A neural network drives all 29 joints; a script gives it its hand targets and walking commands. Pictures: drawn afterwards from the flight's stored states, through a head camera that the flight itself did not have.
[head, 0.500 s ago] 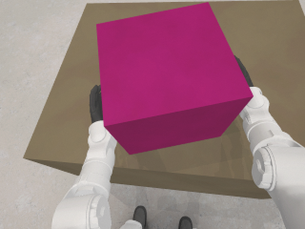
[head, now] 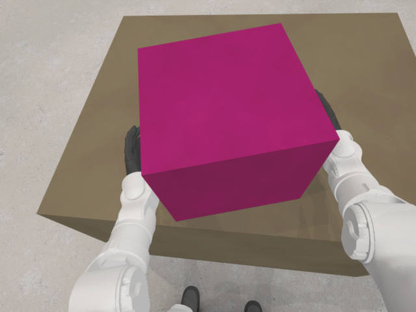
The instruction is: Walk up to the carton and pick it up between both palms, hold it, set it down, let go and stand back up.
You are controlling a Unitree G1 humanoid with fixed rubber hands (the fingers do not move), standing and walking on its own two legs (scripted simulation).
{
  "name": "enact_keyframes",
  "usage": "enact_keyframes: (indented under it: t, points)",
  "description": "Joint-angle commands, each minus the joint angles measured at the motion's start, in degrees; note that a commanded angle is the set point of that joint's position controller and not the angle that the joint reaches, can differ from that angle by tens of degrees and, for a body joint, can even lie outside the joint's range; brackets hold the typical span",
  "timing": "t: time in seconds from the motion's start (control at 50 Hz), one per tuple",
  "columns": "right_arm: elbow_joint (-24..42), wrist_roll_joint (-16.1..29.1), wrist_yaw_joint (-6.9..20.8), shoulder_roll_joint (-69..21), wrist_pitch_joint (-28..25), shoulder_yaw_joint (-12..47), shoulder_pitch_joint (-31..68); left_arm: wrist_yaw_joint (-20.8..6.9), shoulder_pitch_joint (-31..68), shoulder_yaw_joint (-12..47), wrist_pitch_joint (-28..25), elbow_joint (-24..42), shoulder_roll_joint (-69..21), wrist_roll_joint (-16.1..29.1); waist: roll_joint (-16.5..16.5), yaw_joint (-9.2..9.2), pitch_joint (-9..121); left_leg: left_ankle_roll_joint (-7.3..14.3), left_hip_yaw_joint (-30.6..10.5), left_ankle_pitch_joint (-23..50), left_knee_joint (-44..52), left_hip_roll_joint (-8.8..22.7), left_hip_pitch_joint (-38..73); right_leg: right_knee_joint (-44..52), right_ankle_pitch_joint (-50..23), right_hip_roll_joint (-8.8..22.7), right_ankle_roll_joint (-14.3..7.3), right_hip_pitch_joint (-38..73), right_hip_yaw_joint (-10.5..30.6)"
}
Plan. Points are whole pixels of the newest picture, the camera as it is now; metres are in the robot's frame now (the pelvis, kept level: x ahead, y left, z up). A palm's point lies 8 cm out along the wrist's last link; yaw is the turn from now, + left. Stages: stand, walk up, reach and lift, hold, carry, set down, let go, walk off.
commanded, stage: reach and lift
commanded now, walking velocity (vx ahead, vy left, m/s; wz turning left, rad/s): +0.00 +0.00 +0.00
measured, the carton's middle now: (224, 129) +0.48 +0.04 +0.01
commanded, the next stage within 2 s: none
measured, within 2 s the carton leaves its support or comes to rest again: leaves its support in 0.22 s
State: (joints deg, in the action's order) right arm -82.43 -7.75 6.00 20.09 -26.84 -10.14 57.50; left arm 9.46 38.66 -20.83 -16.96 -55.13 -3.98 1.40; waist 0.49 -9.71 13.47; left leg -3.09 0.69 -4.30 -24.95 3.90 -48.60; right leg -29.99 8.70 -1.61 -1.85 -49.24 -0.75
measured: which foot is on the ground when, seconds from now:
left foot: down 0.00-1.00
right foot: down 0.00-1.00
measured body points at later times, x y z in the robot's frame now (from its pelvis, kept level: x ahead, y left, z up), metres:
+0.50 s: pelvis -0.01 +0.00 +0.00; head +0.09 -0.02 +0.44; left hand +0.38 +0.21 +0.02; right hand +0.48 -0.15 +0.04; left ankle +0.05 +0.16 -0.72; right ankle +0.03 -0.09 -0.72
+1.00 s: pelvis -0.02 +0.00 +0.01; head +0.00 -0.02 +0.45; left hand +0.37 +0.22 +0.09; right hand +0.46 -0.14 +0.12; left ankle +0.05 +0.16 -0.72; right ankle +0.03 -0.09 -0.72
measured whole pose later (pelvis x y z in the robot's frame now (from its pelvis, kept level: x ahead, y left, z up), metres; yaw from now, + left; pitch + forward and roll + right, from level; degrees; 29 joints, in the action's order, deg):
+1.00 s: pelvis -0.02 +0.00 +0.01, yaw +0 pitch +18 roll +0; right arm -75.2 4.2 4.8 17.6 -5.4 -4.6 56.0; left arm 11.8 40.0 -8.0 0.6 -55.1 3.9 8.1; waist 0.5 -9.7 17.6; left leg -3.1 0.6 -4.4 -25.9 3.9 -39.5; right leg -30.0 8.4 -1.6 -1.9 -39.6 -0.7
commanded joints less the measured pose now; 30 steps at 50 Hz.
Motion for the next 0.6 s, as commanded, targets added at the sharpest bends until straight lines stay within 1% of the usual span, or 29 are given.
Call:
enact_keyframes:
  t: [0.0,0.02,0.04,0.06,0.08,0.1,0.12,0.14,0.16,0.18,0.2,0.22,0.24,0.26,0.28,0.3,0.32,0.34,0.36,0.38,0.4,0.42,0.44,0.46,0.48,0.5,0.52,0.54,0.58]
  points:
    - [7.4,-1.8,7.0,-34.5,-3.1,11.8,34.4,-7.8,35.0,23.3,-0.5,4.9,-25.1,0.0,-14.9,-0.10,57.5,4.3,5.6,5.3,0.5,-3.5,9.3,-1.9,-34.3,-1.1,6.0,43.9,-3.0]
    - [7.2,-1.8,7.3,-34.9,-2.6,10.8,34.9,-7.8,33.8,23.6,0.2,5.0,-26.2,0.1,-15.1,0.69,58.8,4.3,5.6,5.7,0.1,-3.4,11.5,-1.4,-34.0,-1.6,6.0,43.1,-3.0]
    - [7.7,-2.6,7.2,-34.1,-2.5,10.8,35.0,-7.8,34.6,23.8,-0.1,4.6,-25.7,0.6,-16.3,1.22,58.7,4.4,5.5,5.4,-0.1,-3.7,9.9,-1.9,-36.0,-1.7,6.0,43.8,-3.2]
    - [8.0,-1.7,7.1,-35.4,-1.6,11.4,33.9,-7.7,36.2,24.2,0.6,5.3,-25.6,0.9,-16.1,0.94,58.8,4.4,5.6,5.7,-0.3,-3.5,10.0,-2.0,-36.4,-1.5,6.1,44.4,-2.6]
    - [7.8,-1.5,7.3,-34.5,-1.6,11.0,35.5,-7.9,36.4,23.9,0.9,3.8,-25.3,0.6,-15.1,1.35,57.5,4.2,5.1,4.2,-0.2,-3.7,9.6,-2.1,-33.8,-1.4,6.0,44.0,-2.7]
    - [8.8,-0.6,7.2,-35.4,-0.7,12.5,34.8,-7.7,36.5,24.7,1.0,6.7,-25.8,1.8,-15.7,1.18,58.1,4.3,5.0,5.8,-0.3,-3.6,11.2,-2.5,-36.2,-1.8,6.4,44.0,-2.8]
    - [7.6,-1.1,7.4,-36.1,-0.1,12.0,32.8,-7.4,36.3,26.4,1.3,7.6,-26.3,2.9,-14.3,1.21,60.1,3.9,5.3,7.1,-0.7,-3.7,11.8,-2.3,-37.4,-1.7,5.8,43.8,-2.6]
    - [11.6,0.8,7.2,-35.6,-0.2,14.3,34.0,-7.4,33.8,25.8,1.8,6.1,-25.7,3.2,-15.4,0.36,60.7,3.6,4.7,9.1,-1.5,-3.8,12.2,-3.2,-40.1,-1.9,6.3,44.6,-3.0]
    - [12.3,0.9,6.8,-35.4,0.6,14.0,34.7,-7.5,36.0,26.6,2.6,7.3,-26.3,3.7,-15.4,1.94,59.1,3.5,4.5,9.0,-1.4,-4.2,12.0,-2.9,-40.1,-1.8,6.4,45.1,-2.8]
    - [12.3,1.8,6.9,-36.1,0.8,14.3,34.1,-7.7,35.6,27.2,2.6,6.5,-26.5,3.9,-15.2,2.55,60.3,3.5,4.0,9.1,-1.2,-3.8,13.0,-2.7,-42.1,-1.7,6.6,45.4,-2.6]
    - [13.1,3.2,6.4,-36.9,0.9,15.3,33.8,-7.6,36.7,27.3,2.6,7.7,-26.4,3.7,-14.1,1.34,59.9,3.4,4.7,8.6,-1.1,-4.2,12.2,-2.6,-41.2,-1.6,6.7,45.7,-2.3]
    - [15.3,3.1,6.6,-37.3,1.3,15.8,34.5,-7.6,36.5,27.5,2.9,8.4,-26.4,3.7,-14.4,1.06,60.7,3.7,4.8,9.4,-2.0,-4.5,12.5,-2.5,-41.6,-1.3,6.8,45.7,-1.6]
    - [15.1,4.2,6.7,-36.3,2.5,15.7,34.7,-7.3,36.6,27.4,4.0,8.5,-25.6,4.0,-15.1,1.13,59.2,3.6,4.0,8.7,-1.7,-4.4,13.3,-3.0,-39.6,-1.5,6.8,45.0,-1.8]
    - [15.2,4.1,6.6,-37.3,3.1,16.3,34.8,-7.3,37.8,27.9,4.1,9.6,-26.2,4.7,-14.8,0.98,59.7,3.6,4.2,9.8,-2.0,-4.2,14.5,-2.6,-40.3,-1.6,6.8,45.6,-1.9]
    - [16.2,4.7,7.0,-36.1,3.3,16.5,36.2,-7.3,37.5,28.5,4.4,8.2,-26.9,5.0,-15.6,0.32,59.9,3.5,4.4,9.8,-2.1,-4.4,14.8,-2.6,-39.4,-1.9,6.7,45.2,-2.1]
    - [19.2,6.1,6.8,-38.3,4.0,18.7,35.5,-7.5,36.2,28.4,4.6,9.6,-27.1,4.8,-16.5,0.05,59.4,3.9,4.2,8.8,-1.9,-4.8,14.0,-2.8,-39.8,-1.7,7.4,47.3,-1.6]
    - [21.1,5.9,6.7,-37.3,4.3,18.0,36.2,-7.6,38.1,28.8,4.4,9.8,-26.9,5.6,-15.4,1.16,60.1,3.7,4.0,7.6,-1.3,-4.9,14.1,-2.4,-38.3,-1.7,7.4,47.8,-1.4]
    - [19.7,5.8,7.0,-37.9,5.1,16.8,35.2,-7.5,39.1,30.0,4.2,11.4,-26.5,6.2,-14.9,2.00,60.0,3.6,3.5,6.9,-1.6,-4.8,14.8,-1.5,-36.0,-1.8,6.9,46.6,-1.4]
    - [20.8,6.5,7.0,-38.2,5.7,18.7,37.1,-7.2,41.7,30.5,4.9,11.3,-27.1,6.5,-14.8,1.04,60.4,3.3,3.9,7.8,-2.3,-4.8,13.9,-2.2,-35.9,-1.9,6.7,46.4,-1.4]
    - [23.6,7.9,7.0,-39.7,6.4,19.6,36.3,-7.3,40.9,31.8,4.9,14.2,-27.9,7.2,-14.4,1.32,61.1,3.3,3.9,7.6,-1.7,-5.1,15.9,-1.6,-35.7,-1.9,6.9,47.6,-0.5]
    - [22.4,8.1,7.4,-38.7,7.4,19.0,37.4,-6.9,41.2,32.0,5.6,13.7,-26.8,7.5,-13.4,1.29,59.6,3.2,2.7,8.5,-2.3,-4.9,17.8,-1.8,-32.3,-2.2,6.6,43.6,-2.0]
    - [21.7,8.4,7.4,-39.9,7.8,18.6,36.4,-6.7,44.2,33.4,5.2,17.1,-27.6,8.7,-12.5,2.34,60.6,2.7,2.9,8.1,-2.5,-4.8,18.2,-1.1,-32.1,-2.2,6.3,44.6,-1.5]
    - [23.6,9.2,7.5,-39.9,8.3,19.5,36.3,-6.3,41.8,32.5,5.5,17.5,-28.2,7.6,-11.8,0.60,60.6,2.4,2.6,9.8,-2.5,-4.7,20.5,-1.7,-32.1,-2.6,6.3,42.7,-1.6]
    - [26.0,9.8,7.4,-41.3,9.1,20.5,37.6,-6.4,44.8,34.7,5.8,19.6,-28.9,9.1,-11.6,1.54,62.2,2.7,2.6,9.5,-2.8,-5.1,20.4,-0.9,-30.8,-2.2,6.1,42.7,-1.1]
    - [26.6,11.0,7.6,-40.9,9.8,21.4,37.5,-6.1,45.2,34.5,6.4,18.3,-29.0,9.0,-12.0,0.53,60.9,3.0,2.3,7.6,-2.6,-5.2,19.7,-0.8,-28.7,-2.4,5.9,42.5,-0.5]
    - [27.6,10.5,7.4,-41.1,10.3,20.5,39.2,-6.4,45.9,33.7,6.6,17.6,-28.9,8.7,-12.8,1.17,58.2,3.3,2.5,5.6,-1.8,-5.1,18.3,-0.7,-27.1,-2.5,6.3,42.8,-0.6]
    - [27.8,10.9,7.1,-42.0,11.5,21.1,38.0,-6.3,49.3,33.0,6.4,19.9,-27.8,9.3,-14.0,0.83,57.9,3.4,2.8,5.3,-1.5,-5.5,18.4,-0.3,-26.4,-2.3,6.5,45.4,0.2]
    - [28.6,11.4,7.5,-43.5,12.3,20.8,39.3,-6.5,51.3,33.8,6.7,19.0,-27.1,10.1,-13.8,1.71,57.6,3.7,3.0,2.0,-1.1,-5.5,16.1,-0.6,-22.7,-2.0,6.3,45.5,0.3]
    - [28.3,11.5,7.8,-44.3,12.7,20.5,38.3,-5.9,52.5,36.5,7.0,23.7,-29.6,10.9,-10.8,2.17,60.5,2.7,2.1,4.4,-1.7,-5.1,20.6,0.0,-22.1,-2.5,5.3,42.9,-0.4]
